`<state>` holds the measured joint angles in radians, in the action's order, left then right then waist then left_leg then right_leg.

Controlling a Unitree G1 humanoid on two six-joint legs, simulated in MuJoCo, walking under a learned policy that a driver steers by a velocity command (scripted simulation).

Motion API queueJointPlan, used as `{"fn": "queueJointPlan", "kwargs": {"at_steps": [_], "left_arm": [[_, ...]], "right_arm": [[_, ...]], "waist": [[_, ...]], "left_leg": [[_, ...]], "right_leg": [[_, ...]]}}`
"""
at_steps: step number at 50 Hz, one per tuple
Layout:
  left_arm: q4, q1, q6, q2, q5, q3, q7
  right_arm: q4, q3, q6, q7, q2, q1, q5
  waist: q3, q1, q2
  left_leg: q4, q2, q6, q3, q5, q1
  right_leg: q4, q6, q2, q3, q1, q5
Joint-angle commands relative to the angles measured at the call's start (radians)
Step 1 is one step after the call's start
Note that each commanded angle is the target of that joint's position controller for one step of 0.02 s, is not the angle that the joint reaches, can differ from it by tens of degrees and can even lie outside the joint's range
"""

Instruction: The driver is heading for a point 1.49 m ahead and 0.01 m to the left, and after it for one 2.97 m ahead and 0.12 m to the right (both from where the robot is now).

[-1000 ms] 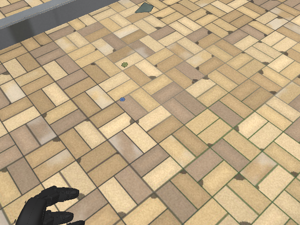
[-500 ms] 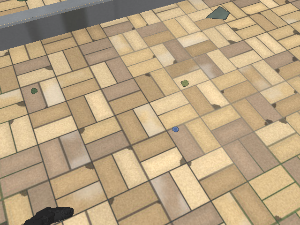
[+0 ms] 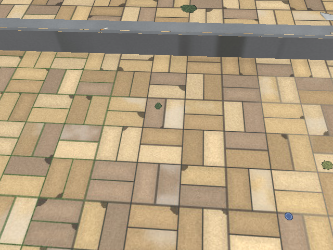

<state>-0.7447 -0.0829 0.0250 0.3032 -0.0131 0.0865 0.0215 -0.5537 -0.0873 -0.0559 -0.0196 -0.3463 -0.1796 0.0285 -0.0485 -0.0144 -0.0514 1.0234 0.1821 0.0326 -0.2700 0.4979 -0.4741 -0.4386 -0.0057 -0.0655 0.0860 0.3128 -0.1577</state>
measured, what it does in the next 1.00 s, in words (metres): walks ahead: left foot, then right foot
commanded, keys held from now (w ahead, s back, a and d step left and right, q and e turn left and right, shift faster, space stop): q+shift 0.08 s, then shift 0.18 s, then w+shift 0.20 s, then w+e+shift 0.54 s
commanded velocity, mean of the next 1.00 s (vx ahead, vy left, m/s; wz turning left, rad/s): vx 0.52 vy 0.00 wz -0.02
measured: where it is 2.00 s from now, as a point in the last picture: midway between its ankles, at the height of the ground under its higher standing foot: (191, 81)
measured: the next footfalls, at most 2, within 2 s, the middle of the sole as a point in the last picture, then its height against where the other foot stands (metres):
left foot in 0.38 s outside the picture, level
right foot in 0.84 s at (168, 245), level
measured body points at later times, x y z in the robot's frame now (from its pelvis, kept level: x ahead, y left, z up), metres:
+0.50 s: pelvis +0.08 +0.05 +0.00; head +0.08 +0.08 +0.45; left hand +0.12 +0.36 -0.12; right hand +0.24 -0.18 -0.09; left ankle -0.01 +0.13 -0.74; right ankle +0.11 -0.10 -0.67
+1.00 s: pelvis +0.44 +0.06 -0.01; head +0.46 +0.06 +0.44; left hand +0.50 +0.35 -0.13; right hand +0.57 -0.19 -0.11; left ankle +0.37 +0.23 -0.63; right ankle +0.43 +0.04 -0.74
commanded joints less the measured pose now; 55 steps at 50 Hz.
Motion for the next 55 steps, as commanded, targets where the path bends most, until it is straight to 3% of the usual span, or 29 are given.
{"fn": "queueJointPlan", "kwargs": {"at_steps": [1,4,6,13,15,16,18,19,20,21,22,24,25,26,27,29,35,36,38,40,41,42,43,44,45,47,49,51,55], "left_arm": [[0.108,0.07,-0.008,0.103,0.009,0.011,0.026],[0.09,0.008,-0.021,0.121,-0.006,0.011,0.038],[0.074,-0.046,-0.027,0.129,-0.006,0.011,0.034],[0.051,-0.034,-0.032,0.175,0.024,0.023,-0.011],[0.03,-0.088,-0.023,0.183,0.047,0.024,-0.024],[0.026,-0.079,-0.015,0.187,0.06,0.022,-0.031],[0.013,-0.081,0.006,0.115,0.049,-0.005,-0.046],[0.027,-0.047,0.021,0.029,0.023,-0.034,-0.059],[0.107,0.025,0.049,0.032,0.035,-0.03,-0.063],[0.127,0.1,0.071,0.121,0.06,-0.005,-0.059],[0.125,0.078,0.082,0.135,0.073,0.002,-0.062],[0.07,-0.008,0.089,0.135,0.042,0.004,-0.066],[0.027,-0.056,0.035,0.099,-0.08,-0.007,-0.087],[0.022,-0.076,0.006,0.083,-0.072,-0.007,-0.099],[0.027,-0.061,-0.008,0.077,-0.045,-0.008,-0.104],[0.044,-0.018,-0.019,0.07,-0.011,-0.008,-0.106],[0.105,0.113,-0.01,0.045,-0.029,-0.034,-0.128],[0.121,0.133,-0.011,0.033,-0.028,-0.043,-0.13],[0.135,0.106,-0.015,0.026,-0.017,-0.052,-0.118],[0.097,-0.092,-0.013,0.079,-0.006,-0.035,-0.1],[0.041,-0.299,-0.005,0.126,-0.002,-0.013,-0.09],[-0.01,-0.478,0.0,0.188,-0.015,0.018,-0.075],[-0.013,-0.422,-0.015,0.295,-0.024,0.051,-0.056],[0.005,-0.398,-0.019,0.292,0.012,0.058,-0.06],[-0.005,-0.391,-0.016,0.278,0.003,0.057,-0.05],[-0.016,-0.345,-0.001,0.194,-0.001,0.038,-0.034],[-0.006,-0.292,0.018,0.143,0.002,0.014,-0.029],[-0.004,-0.296,0.041,0.144,0.014,0.009,-0.033],[-0.029,-0.351,0.066,0.126,0.023,0.002,-0.036]], "right_arm": [[0.042,-0.045,-0.007,0.001,-0.139,-0.089,-0.006],[0.086,-0.019,-0.001,0.003,-0.082,-0.024,0.008],[0.103,-0.008,0.008,0.0,-0.063,0.017,0.0],[0.088,0.013,0.016,0.006,-0.035,0.014,-0.014],[0.075,0.017,0.017,0.019,-0.03,0.0,-0.003],[0.054,0.015,0.023,0.027,-0.028,-0.042,0.002],[-0.024,0.006,0.038,0.029,-0.038,-0.178,0.005],[-0.055,-0.009,0.05,0.021,-0.094,-0.3,-0.002],[-0.043,-0.039,0.073,0.028,-0.234,-0.334,-0.022],[-0.041,-0.028,0.108,0.032,-0.177,-0.318,-0.024],[-0.039,-0.009,0.134,0.033,-0.13,-0.261,-0.027],[-0.032,0.011,0.148,0.036,-0.071,-0.183,-0.018],[-0.064,0.017,0.131,0.029,-0.079,-0.2,-0.068],[-0.073,0.017,0.131,0.028,-0.076,-0.205,-0.07],[-0.085,0.017,0.134,0.03,-0.07,-0.218,-0.065],[-0.109,0.022,0.14,0.034,-0.052,-0.248,-0.066],[-0.188,0.027,0.166,0.016,-0.046,-0.269,-0.063],[-0.207,0.029,0.166,0.012,-0.05,-0.281,-0.063],[-0.231,0.026,0.164,0.0,-0.085,-0.278,-0.072],[-0.241,0.014,0.137,-0.019,-0.141,-0.266,-0.093],[-0.23,0.004,0.124,-0.022,-0.17,-0.237,-0.096],[-0.212,0.005,0.128,-0.018,-0.171,-0.2,-0.085],[-0.143,0.049,0.149,0.019,-0.002,-0.219,-0.067],[-0.094,0.048,0.175,0.025,-0.054,-0.092,-0.069],[-0.058,0.052,0.193,0.027,-0.065,-0.016,-0.065],[-0.064,0.067,0.198,0.025,-0.046,-0.021,-0.076],[-0.066,0.075,0.153,0.029,-0.035,-0.058,-0.106],[-0.044,0.084,0.12,0.035,-0.02,-0.012,-0.114],[0.024,0.113,0.126,0.065,0.031,0.202,-0.087]], "waist": [[0.099,-0.02,0.122],[0.083,0.018,0.158],[0.113,0.051,0.165],[0.153,0.041,0.215],[0.161,0.049,0.216],[0.141,0.02,0.219],[0.116,-0.044,0.155],[0.127,-0.099,-0.038],[0.08,-0.11,-0.238],[0.014,-0.131,-0.135],[-0.049,-0.084,-0.138],[-0.036,-0.027,-0.099],[-0.003,-0.009,-0.051],[-0.015,-0.002,-0.073],[-0.031,-0.013,-0.076],[-0.072,-0.026,-0.068],[-0.127,-0.039,-0.03],[-0.13,-0.043,-0.025],[-0.067,-0.014,-0.054],[0.086,0.095,-0.115],[0.195,0.185,-0.112],[0.269,0.273,-0.04],[0.257,0.142,0.281],[0.311,0.175,0.197],[0.189,0.16,0.126],[0.05,0.064,-0.023],[-0.002,-0.01,0.001],[-0.046,-0.019,0.016],[-0.096,0.062,0.066]], "left_leg": [[0.272,-0.13,0.05,0.099,-0.073,-0.177],[0.219,-0.202,0.063,0.201,-0.139,-0.233],[0.152,-0.228,0.078,0.211,-0.126,-0.233],[-0.206,-0.21,0.044,0.274,-0.123,0.022],[-0.342,-0.201,0.001,0.297,-0.108,0.121],[-0.451,-0.192,-0.035,0.315,-0.15,0.217],[-0.58,-0.166,-0.092,0.325,-0.155,0.497],[-0.677,-0.342,-0.143,0.064,-0.025,0.658],[-0.809,-0.564,-0.319,-0.397,0.283,0.694],[-0.882,-0.587,-0.366,-0.462,0.383,0.616],[-0.881,-0.553,-0.337,-0.379,0.305,0.589],[-0.87,-0.473,-0.272,-0.181,0.079,0.559],[-0.915,-0.387,-0.198,-0.032,-0.053,0.477],[-0.927,-0.359,-0.182,0.05,-0.145,0.442],[-0.932,-0.355,-0.171,0.109,-0.196,0.424],[-0.948,-0.363,-0.156,0.185,-0.244,0.414],[-1.007,-0.401,-0.131,0.363,-0.49,0.509],[-0.994,-0.405,-0.124,0.395,-0.625,0.543],[-0.859,-0.409,-0.092,0.468,-1.235,0.604],[-0.522,-0.436,-0.077,0.487,-1.69,0.683],[-0.257,-0.443,-0.089,0.477,-1.693,0.61],[0.059,-0.399,-0.083,0.478,-1.432,0.379],[0.456,-0.175,-0.026,0.43,-0.275,-0.145],[0.581,-0.106,-0.043,0.206,-0.121,-0.308],[0.554,-0.174,-0.056,0.156,-0.183,-0.387],[0.36,-0.255,-0.052,0.165,-0.213,-0.29],[0.27,-0.283,-0.018,0.176,-0.169,-0.211],[0.142,-0.306,0.008,0.226,-0.159,-0.204],[-0.265,-0.275,0.002,0.326,-0.538,-0.088]], "right_leg": [[0.114,-0.189,0.303,0.201,-0.175,0.186],[0.151,-0.21,0.286,0.078,-0.21,0.257],[0.143,-0.242,0.31,0.069,-0.27,0.335],[0.101,-0.238,0.338,-0.028,-0.228,0.402],[0.144,-0.22,0.351,-0.002,-0.182,-0.034],[0.157,-0.2,0.349,0.007,-0.108,-0.253],[0.062,-0.136,0.293,-0.045,0.099,-0.444],[-0.266,-0.06,0.208,-0.154,0.285,-0.414],[-0.541,-0.028,0.08,-0.167,0.63,-0.451],[-0.672,-0.048,0.139,-0.045,0.71,-0.386],[-0.683,-0.068,0.166,-0.02,0.747,-0.254],[-0.631,-0.061,0.199,-0.022,0.688,-0.088],[-0.645,-0.026,0.172,-0.093,0.539,-0.037],[-0.678,-0.01,0.153,-0.105,0.509,-0.008],[-0.69,0.0,0.137,-0.073,0.514,0.012],[-0.661,0.007,0.1,-0.023,0.553,0.057],[-0.413,-0.065,0.115,-0.154,0.526,0.142],[-0.369,-0.09,0.108,-0.191,0.504,0.116],[-0.304,-0.154,0.035,-0.284,0.354,0.033],[-0.314,-0.206,-0.053,-0.311,0.162,-0.113],[-0.296,-0.233,-0.088,-0.28,-0.065,-0.177],[-0.19,-0.263,-0.048,-0.138,-0.37,-0.221],[-0.053,-0.407,0.232,0.409,-0.648,-0.512],[0.133,-0.452,0.294,0.789,-0.675,-0.522],[0.176,-0.413,0.296,0.713,-0.609,-0.406],[0.203,-0.35,0.233,0.518,-0.338,-0.202],[0.225,-0.341,0.157,0.396,-0.156,-0.116],[0.272,-0.334,0.115,0.311,-0.043,-0.09],[0.343,-0.252,0.045,0.177,0.03,0.233]]}}
Velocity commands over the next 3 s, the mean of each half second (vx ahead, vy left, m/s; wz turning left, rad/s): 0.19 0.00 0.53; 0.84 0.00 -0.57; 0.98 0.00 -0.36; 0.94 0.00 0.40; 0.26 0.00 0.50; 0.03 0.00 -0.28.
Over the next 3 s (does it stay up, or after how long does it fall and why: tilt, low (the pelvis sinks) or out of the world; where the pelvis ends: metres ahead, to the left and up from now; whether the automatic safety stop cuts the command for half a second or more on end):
stays up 1.78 -0.11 0.16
